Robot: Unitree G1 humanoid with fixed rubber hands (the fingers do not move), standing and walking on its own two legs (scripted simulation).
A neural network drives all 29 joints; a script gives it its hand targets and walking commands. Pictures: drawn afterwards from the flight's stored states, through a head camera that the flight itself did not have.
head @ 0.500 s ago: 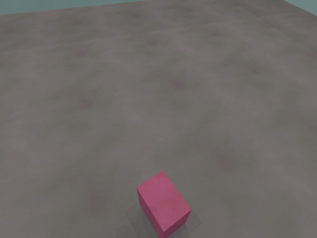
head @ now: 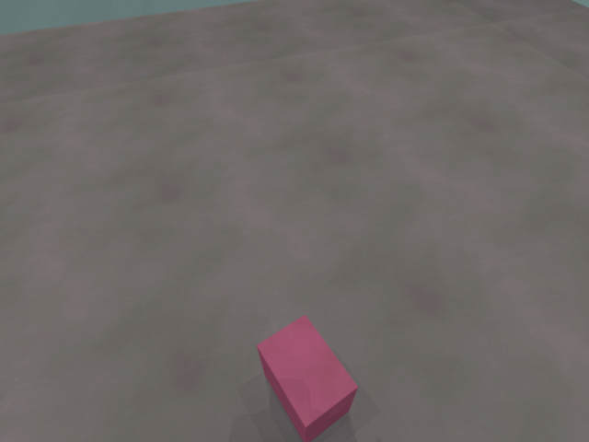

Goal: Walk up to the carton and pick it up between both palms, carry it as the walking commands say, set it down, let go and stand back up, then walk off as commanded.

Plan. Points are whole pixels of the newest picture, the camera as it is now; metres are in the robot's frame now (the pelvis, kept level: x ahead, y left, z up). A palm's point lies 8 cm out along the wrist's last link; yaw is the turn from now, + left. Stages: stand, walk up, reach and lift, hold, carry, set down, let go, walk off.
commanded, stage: walk up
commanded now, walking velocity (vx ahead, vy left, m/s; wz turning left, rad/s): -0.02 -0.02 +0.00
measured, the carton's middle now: (305, 380) +0.40 +0.00 -0.64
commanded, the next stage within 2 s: none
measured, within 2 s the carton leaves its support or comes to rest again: neither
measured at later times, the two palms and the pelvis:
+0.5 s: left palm out of the picture +0.06 +0.14 -0.11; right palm out of the picture +0.10 -0.43 -0.13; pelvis +0.00 -0.14 +0.00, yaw +16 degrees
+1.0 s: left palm out of the picture -0.09 +0.03 -0.13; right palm (565, 399) +0.21 -0.40 -0.14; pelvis +0.02 -0.22 -0.01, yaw +24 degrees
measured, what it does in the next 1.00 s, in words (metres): steps to the right, turning left: left foot, then right foot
